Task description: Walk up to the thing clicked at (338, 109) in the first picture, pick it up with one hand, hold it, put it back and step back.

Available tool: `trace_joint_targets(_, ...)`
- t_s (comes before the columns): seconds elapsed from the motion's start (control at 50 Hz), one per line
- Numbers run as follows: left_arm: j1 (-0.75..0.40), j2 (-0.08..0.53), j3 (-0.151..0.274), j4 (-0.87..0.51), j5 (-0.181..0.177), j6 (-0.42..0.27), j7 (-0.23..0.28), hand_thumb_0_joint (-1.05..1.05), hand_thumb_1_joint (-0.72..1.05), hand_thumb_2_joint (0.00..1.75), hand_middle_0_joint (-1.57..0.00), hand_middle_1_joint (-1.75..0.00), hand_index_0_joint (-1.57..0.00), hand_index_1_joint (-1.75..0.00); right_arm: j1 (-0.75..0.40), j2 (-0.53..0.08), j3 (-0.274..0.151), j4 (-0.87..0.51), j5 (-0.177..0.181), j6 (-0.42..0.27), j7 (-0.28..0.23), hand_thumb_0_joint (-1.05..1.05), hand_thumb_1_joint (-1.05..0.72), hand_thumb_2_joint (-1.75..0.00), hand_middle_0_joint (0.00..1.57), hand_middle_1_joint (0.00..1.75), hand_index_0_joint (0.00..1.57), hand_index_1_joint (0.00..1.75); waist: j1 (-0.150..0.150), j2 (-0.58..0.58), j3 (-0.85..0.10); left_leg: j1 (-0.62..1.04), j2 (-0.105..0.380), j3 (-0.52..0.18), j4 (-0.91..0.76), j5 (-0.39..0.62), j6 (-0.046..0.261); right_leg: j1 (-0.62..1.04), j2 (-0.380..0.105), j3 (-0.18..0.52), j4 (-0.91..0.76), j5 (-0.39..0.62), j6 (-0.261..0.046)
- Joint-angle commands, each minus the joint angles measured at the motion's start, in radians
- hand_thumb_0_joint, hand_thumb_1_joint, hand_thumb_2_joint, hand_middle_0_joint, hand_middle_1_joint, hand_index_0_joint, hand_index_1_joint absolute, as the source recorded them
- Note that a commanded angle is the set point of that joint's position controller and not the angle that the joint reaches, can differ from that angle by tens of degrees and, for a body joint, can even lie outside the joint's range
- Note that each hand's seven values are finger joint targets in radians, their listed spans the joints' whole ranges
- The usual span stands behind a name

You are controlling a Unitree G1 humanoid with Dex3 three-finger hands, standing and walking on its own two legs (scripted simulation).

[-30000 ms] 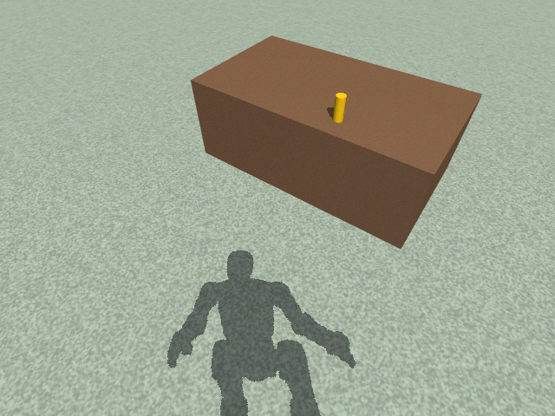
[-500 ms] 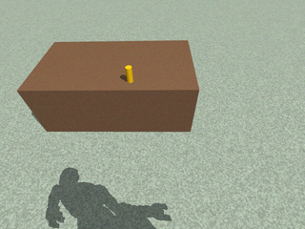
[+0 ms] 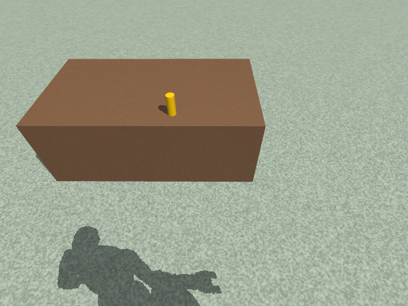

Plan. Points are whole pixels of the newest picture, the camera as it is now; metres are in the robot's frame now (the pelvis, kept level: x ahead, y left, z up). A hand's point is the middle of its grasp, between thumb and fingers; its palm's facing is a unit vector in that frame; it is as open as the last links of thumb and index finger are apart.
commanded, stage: step back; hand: left
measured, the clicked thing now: (171, 104) +1.05 +0.20 -0.26
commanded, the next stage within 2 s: stand in 0.20 s
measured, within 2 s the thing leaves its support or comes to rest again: neither
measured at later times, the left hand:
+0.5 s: hand out of the picture +0.08 +0.25 -0.15, palm faces -0.02 -0.94 -0.33, open 7.4 cm
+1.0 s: hand out of the picture +0.03 +0.25 -0.14, palm faces -0.04 -0.94 -0.34, open 7.4 cm
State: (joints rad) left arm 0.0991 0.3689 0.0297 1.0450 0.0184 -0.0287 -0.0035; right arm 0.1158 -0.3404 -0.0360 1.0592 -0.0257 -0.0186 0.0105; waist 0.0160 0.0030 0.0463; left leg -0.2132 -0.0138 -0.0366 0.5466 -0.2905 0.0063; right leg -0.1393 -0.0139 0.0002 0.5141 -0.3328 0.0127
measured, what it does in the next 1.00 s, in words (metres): stands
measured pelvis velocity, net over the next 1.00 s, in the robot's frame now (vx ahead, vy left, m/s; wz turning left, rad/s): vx -0.03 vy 0.00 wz -0.01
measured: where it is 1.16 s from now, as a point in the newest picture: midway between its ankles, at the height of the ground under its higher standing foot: outside the picture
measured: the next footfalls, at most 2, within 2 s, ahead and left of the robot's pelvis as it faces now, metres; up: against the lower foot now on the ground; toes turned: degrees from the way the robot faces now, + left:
none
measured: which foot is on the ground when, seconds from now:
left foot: down 0.00-1.00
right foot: down 0.00-1.00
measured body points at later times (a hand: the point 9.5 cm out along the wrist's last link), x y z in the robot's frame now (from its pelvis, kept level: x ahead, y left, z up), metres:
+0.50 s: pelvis -0.01 +0.00 +0.01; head +0.00 +0.00 +0.46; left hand +0.08 +0.30 -0.12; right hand +0.10 -0.29 -0.11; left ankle +0.00 +0.12 -0.73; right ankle -0.03 -0.13 -0.73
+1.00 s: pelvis -0.03 +0.00 +0.01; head -0.02 -0.01 +0.46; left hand +0.03 +0.30 -0.12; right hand +0.03 -0.31 -0.12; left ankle +0.00 +0.12 -0.73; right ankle -0.03 -0.13 -0.73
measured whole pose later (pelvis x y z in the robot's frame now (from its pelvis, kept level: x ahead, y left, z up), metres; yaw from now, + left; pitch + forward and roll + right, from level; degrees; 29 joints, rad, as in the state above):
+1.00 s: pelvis -0.03 +0.00 +0.01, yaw +0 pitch -3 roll +0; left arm 0.14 0.35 0.00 1.14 0.02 -0.02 -0.01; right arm 0.13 -0.35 0.00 1.15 -0.01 -0.01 0.02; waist 0.00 0.01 0.06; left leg -0.15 0.00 -0.03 0.34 -0.14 -0.01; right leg -0.09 0.00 0.01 0.32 -0.19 0.01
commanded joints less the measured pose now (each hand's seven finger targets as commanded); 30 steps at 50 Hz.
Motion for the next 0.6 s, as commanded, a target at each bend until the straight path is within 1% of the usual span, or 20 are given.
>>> trace_joint_targets(0.0,-0.057,0.224,0.050,-0.057,-0.005,-0.015,0.022,0.00,0.90,0.90,-0.20,-0.30,-0.20,-0.30,-0.035,-0.202,-0.049,-0.061,0.003,-0.020,-0.018,0.00,-0.90,-0.90,0.20,0.30,0.20,0.30,-0.001,-0.025,-0.081,0.002,0.094,-0.055,-0.055,0.353,0.048,0.048,-0.110,0.087,-0.053,0.311,-0.072)
trace_joint_targets(0.04,-0.052,0.218,0.048,-0.048,-0.005,-0.012,0.024,0.00,0.90,0.90,-0.20,-0.30,-0.20,-0.30,-0.060,-0.206,-0.053,-0.063,0.003,-0.019,-0.017,0.00,-0.90,-0.90,0.20,0.30,0.20,0.30,0.006,-0.007,-0.073,0.003,0.103,-0.073,-0.062,0.330,0.059,0.041,-0.091,0.066,-0.048,0.290,-0.067)
trace_joint_targets(0.06,-0.058,0.218,0.047,-0.054,-0.003,-0.012,0.023,0.00,0.90,0.90,-0.20,-0.30,-0.20,-0.30,-0.057,-0.209,-0.053,-0.061,0.002,-0.018,-0.018,0.00,-0.90,-0.90,0.20,0.30,0.20,0.30,0.003,-0.001,-0.087,0.016,0.106,-0.069,-0.066,0.351,0.062,0.041,-0.096,0.068,-0.042,0.296,-0.068)
trace_joint_targets(0.1,-0.062,0.212,0.046,-0.052,-0.004,-0.010,0.023,0.00,0.90,0.90,-0.20,-0.30,-0.20,-0.30,-0.066,-0.212,-0.053,-0.060,0.003,-0.018,-0.019,0.00,-0.90,-0.90,0.20,0.30,0.20,0.30,0.003,0.028,-0.089,0.012,0.114,-0.083,-0.079,0.355,0.066,0.047,-0.083,0.051,-0.031,0.282,-0.063)
trace_joint_targets(0.12,-0.058,0.211,0.044,-0.050,-0.004,-0.011,0.022,0.00,0.90,0.90,-0.20,-0.30,-0.20,-0.30,-0.071,-0.209,-0.050,-0.062,0.005,-0.019,-0.019,0.00,-0.90,-0.90,0.20,0.30,0.20,0.30,0.008,0.028,-0.100,0.020,0.118,-0.086,-0.080,0.377,0.066,0.059,-0.084,0.052,-0.030,0.300,-0.061)
trace_joint_targets(0.16,-0.068,0.210,0.042,-0.048,-0.004,-0.008,0.021,0.00,0.90,0.90,-0.20,-0.30,-0.20,-0.30,-0.084,-0.205,-0.049,-0.062,0.003,-0.016,-0.019,0.00,-0.90,-0.90,0.20,0.30,0.20,0.30,0.007,0.035,-0.088,0.022,0.115,-0.088,-0.096,0.353,0.061,0.041,-0.082,0.055,-0.040,0.266,-0.059)
trace_joint_targets(0.18,-0.061,0.173,0.027,-0.023,-0.019,-0.002,0.021,0.00,0.90,0.90,-0.20,-0.30,-0.20,-0.30,-0.092,-0.213,-0.035,-0.063,0.012,-0.020,-0.022,0.00,-0.90,-0.90,0.20,0.30,0.20,0.30,-0.005,0.043,-0.079,0.074,0.143,-0.120,-0.133,0.499,0.055,0.024,-0.088,0.077,-0.076,0.380,-0.037)
trace_joint_targets(0.2,-0.056,0.178,0.026,-0.022,-0.022,0.001,0.023,0.00,0.90,0.90,-0.20,-0.30,-0.20,-0.30,-0.095,-0.217,-0.036,-0.058,0.016,-0.020,-0.023,0.00,-0.90,-0.90,0.20,0.30,0.20,0.30,-0.003,0.042,-0.095,0.113,0.145,-0.114,-0.129,0.542,0.047,0.034,-0.090,0.075,-0.093,0.401,-0.032)
trace_joint_targets(0.22,-0.057,0.182,0.024,-0.019,-0.020,0.000,0.024,0.00,0.90,0.90,-0.20,-0.30,-0.20,-0.30,-0.085,-0.222,-0.035,-0.053,0.018,-0.020,-0.024,0.00,-0.90,-0.90,0.20,0.30,0.20,0.30,-0.010,0.040,-0.108,0.124,0.144,-0.108,-0.127,0.571,0.043,0.058,-0.090,0.070,-0.103,0.421,-0.028)
trace_joint_targets(0.24,-0.059,0.188,0.025,-0.014,-0.018,-0.001,0.026,0.00,0.90,0.90,-0.20,-0.30,-0.20,-0.30,-0.087,-0.217,-0.033,-0.047,0.020,-0.019,-0.026,0.00,-0.90,-0.90,0.20,0.30,0.20,0.30,-0.009,0.030,-0.122,0.154,0.139,-0.098,-0.130,0.586,0.037,0.066,-0.094,0.070,-0.113,0.454,-0.032)
trace_joint_targets(0.28,-0.053,0.181,0.022,-0.007,-0.018,-0.004,0.026,0.00,0.90,0.90,-0.20,-0.30,-0.20,-0.30,-0.077,-0.216,-0.029,-0.042,0.021,-0.019,-0.028,0.00,-0.90,-0.90,0.20,0.30,0.20,0.30,-0.013,0.027,-0.155,0.183,0.139,-0.084,-0.133,0.641,0.035,0.101,-0.094,0.061,-0.119,0.514,-0.028)
trace_joint_targets(0.3,-0.049,0.181,0.021,-0.002,-0.017,-0.004,0.025,0.00,0.90,0.90,-0.20,-0.30,-0.20,-0.30,-0.088,-0.215,-0.026,-0.042,0.022,-0.019,-0.028,0.00,-0.90,-0.90,0.20,0.30,0.20,0.30,-0.012,0.024,-0.149,0.182,0.138,-0.083,-0.143,0.612,0.035,0.105,-0.095,0.064,-0.139,0.500,-0.022)
trace_joint_targets(0.34,-0.060,0.189,0.022,0.006,-0.012,-0.004,0.025,0.00,0.90,0.90,-0.20,-0.30,-0.20,-0.30,-0.096,-0.205,-0.021,-0.041,0.025,-0.015,-0.027,0.00,-0.90,-0.90,0.20,0.30,0.20,0.30,-0.016,0.008,-0.130,0.165,0.134,-0.077,-0.172,0.502,0.029,0.107,-0.101,0.070,-0.173,0.445,-0.021)
trace_joint_targets(0.36,-0.062,0.189,0.021,0.011,-0.012,-0.003,0.023,0.00,0.90,0.90,-0.20,-0.30,-0.20,-0.30,-0.103,-0.205,-0.019,-0.039,0.025,-0.014,-0.026,0.00,-0.90,-0.90,0.20,0.30,0.20,0.30,-0.016,0.004,-0.121,0.170,0.135,-0.077,-0.184,0.473,0.027,0.098,-0.103,0.073,-0.185,0.426,-0.022)
trace_joint_targets(0.4,-0.068,0.190,0.020,0.017,-0.010,-0.004,0.021,0.00,0.90,0.90,-0.20,-0.30,-0.20,-0.30,-0.117,-0.206,-0.017,-0.035,0.023,-0.011,-0.023,0.00,-0.90,-0.90,0.20,0.30,0.20,0.30,-0.016,0.012,-0.096,0.141,0.129,-0.079,-0.210,0.368,0.023,0.094,-0.105,0.078,-0.214,0.348,-0.023)
trace_joint_targets(0.46,-0.070,0.188,0.017,0.027,-0.009,-0.004,0.016,0.00,0.90,0.90,-0.20,-0.30,-0.20,-0.30,-0.108,-0.205,-0.011,-0.020,0.022,-0.012,-0.020,0.00,-0.90,-0.90,0.20,0.30,0.20,0.30,-0.018,0.005,-0.073,0.119,0.128,-0.082,-0.243,0.298,0.017,0.078,-0.105,0.084,-0.235,0.279,-0.023)
trace_joint_targets(0.48,-0.059,0.181,0.016,0.030,-0.008,-0.004,0.015,0.00,0.90,0.90,-0.20,-0.30,-0.20,-0.30,-0.115,-0.214,-0.013,-0.019,0.021,-0.013,-0.019,0.00,-0.90,-0.90,0.20,0.30,0.20,0.30,-0.012,0.010,-0.072,0.119,0.129,-0.083,-0.247,0.274,0.018,0.076,-0.104,0.083,-0.241,0.265,-0.022)
trace_joint_targets(0.5,-0.060,0.187,0.016,0.033,-0.007,-0.004,0.015,0.00,0.90,0.90,-0.20,-0.30,-0.20,-0.30,-0.113,-0.208,-0.013,-0.015,0.020,-0.014,-0.019,0.00,-0.90,-0.90,0.20,0.30,0.20,0.30,-0.013,0.003,-0.074,0.125,0.129,-0.082,-0.250,0.264,0.015,0.068,-0.108,0.086,-0.245,0.251,-0.025)
trace_joint_targets(0.54,-0.053,0.184,0.014,0.038,-0.006,-0.005,0.013,0.00,0.90,0.90,-0.20,-0.30,-0.20,-0.30,-0.107,-0.209,-0.010,-0.007,0.019,-0.014,-0.016,0.00,-0.90,-0.90,0.20,0.30,0.20,0.30,-0.014,0.007,-0.057,0.104,0.127,-0.088,-0.268,0.205,0.016,0.061,-0.105,0.086,-0.257,0.212,-0.023)
trace_joint_targets(0.58,-0.054,0.188,0.015,0.038,-0.006,-0.009,0.013,0.00,0.90,0.90,-0.20,-0.30,-0.20,-0.30,-0.107,-0.212,-0.012,-0.006,0.018,-0.016,-0.014,0.00,-0.90,-0.90,0.20,0.30,0.20,0.30,-0.014,-0.004,-0.066,0.119,0.129,-0.089,-0.262,0.218,0.016,0.051,-0.110,0.089,-0.263,0.207,-0.025)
